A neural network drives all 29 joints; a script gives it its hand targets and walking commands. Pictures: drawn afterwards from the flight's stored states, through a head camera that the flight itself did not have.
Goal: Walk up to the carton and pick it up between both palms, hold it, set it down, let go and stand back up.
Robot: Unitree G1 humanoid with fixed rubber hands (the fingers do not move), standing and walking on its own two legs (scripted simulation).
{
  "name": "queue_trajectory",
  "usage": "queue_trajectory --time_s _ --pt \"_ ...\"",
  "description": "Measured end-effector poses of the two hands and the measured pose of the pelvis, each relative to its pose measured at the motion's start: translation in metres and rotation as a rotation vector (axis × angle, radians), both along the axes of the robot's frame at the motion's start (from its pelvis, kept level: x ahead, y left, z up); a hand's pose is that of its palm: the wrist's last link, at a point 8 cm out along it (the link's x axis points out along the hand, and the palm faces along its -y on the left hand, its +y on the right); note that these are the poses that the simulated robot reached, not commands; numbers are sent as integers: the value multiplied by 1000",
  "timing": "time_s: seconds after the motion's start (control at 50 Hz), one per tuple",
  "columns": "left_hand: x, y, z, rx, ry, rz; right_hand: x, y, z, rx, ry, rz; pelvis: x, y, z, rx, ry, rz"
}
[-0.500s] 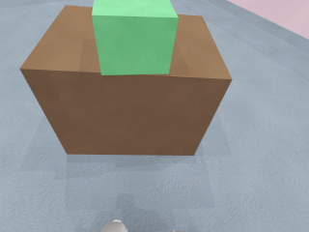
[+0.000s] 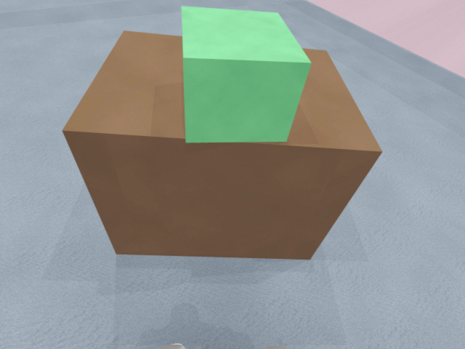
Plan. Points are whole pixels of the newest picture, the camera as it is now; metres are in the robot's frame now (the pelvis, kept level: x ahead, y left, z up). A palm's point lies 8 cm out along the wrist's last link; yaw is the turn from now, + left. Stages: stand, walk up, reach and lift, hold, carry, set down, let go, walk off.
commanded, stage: walk up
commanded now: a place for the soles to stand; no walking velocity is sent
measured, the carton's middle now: (234, 74) +0.81 -0.01 +0.08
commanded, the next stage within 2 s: none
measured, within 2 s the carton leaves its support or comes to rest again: neither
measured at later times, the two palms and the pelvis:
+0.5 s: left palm (81, 302) +0.23 +0.27 -0.09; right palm (395, 323) +0.20 -0.33 -0.09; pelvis +0.16 -0.03 +0.01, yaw -1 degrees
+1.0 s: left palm (79, 249) +0.34 +0.31 -0.09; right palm (369, 270) +0.31 -0.32 -0.09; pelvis +0.27 -0.01 +0.01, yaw -2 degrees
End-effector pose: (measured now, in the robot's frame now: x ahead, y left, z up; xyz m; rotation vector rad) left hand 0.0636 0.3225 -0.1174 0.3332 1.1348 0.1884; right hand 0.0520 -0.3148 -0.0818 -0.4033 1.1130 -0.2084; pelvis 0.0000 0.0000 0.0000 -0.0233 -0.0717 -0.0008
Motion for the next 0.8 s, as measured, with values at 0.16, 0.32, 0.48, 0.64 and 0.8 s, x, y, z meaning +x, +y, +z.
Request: queue_trajectory --time_s 0.16,0.32,0.48,0.64,0.8 --pt "45 13 26 -2 17 -32 30 16 23 13 13 -29 39 12 26 0 9 -22" --pt "100 -6 34 -15 35 -38 81 5 23 32 28 -36 94 0 33 19 33 -31" --pt "163 -49 23 -24 -10 -43 142 -18 -9 77 43 -34 155 -28 15 35 33 -26" --pt "197 -63 23 -68 -28 -9 189 -14 -5 80 26 -13 194 -26 19 23 18 -16" --pt "233 -27 6 -55 27 -5 222 7 -6 47 12 -32 231 -1 8 0 5 -28"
